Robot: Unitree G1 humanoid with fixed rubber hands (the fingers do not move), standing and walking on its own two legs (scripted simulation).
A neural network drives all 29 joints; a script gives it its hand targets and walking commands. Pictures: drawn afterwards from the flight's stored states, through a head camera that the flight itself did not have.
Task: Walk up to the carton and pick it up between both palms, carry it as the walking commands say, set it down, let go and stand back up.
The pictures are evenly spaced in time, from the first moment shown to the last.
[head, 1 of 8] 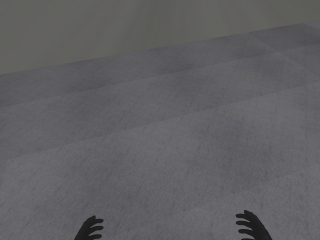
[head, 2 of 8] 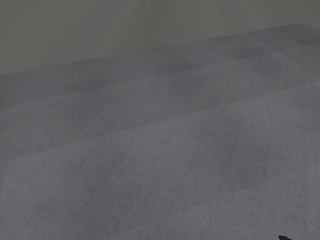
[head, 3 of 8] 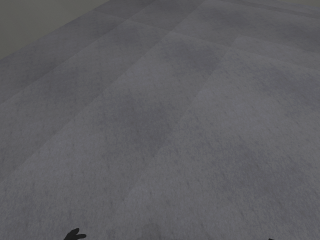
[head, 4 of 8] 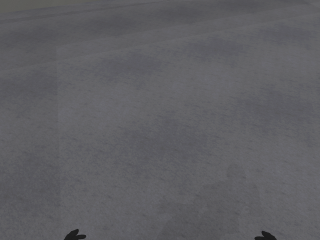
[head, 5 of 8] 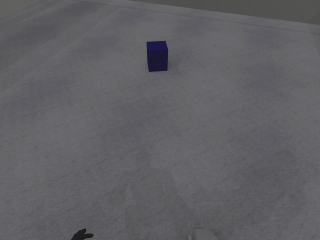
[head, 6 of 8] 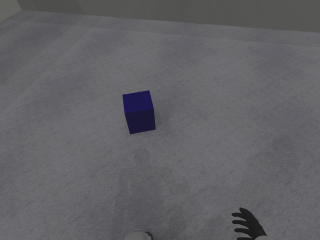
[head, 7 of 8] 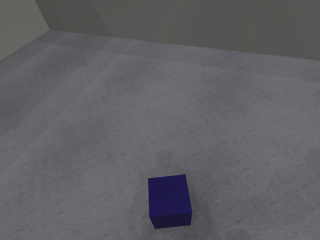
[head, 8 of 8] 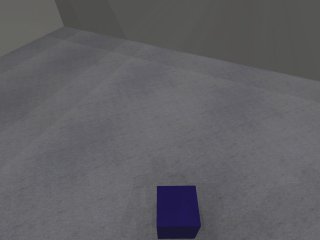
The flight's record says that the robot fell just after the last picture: no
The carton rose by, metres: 0.00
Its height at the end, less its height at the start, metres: +0.00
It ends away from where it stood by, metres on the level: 0.00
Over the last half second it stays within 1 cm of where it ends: yes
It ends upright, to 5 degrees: yes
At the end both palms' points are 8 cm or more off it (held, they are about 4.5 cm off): yes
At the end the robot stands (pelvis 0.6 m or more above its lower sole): yes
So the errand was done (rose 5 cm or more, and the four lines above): no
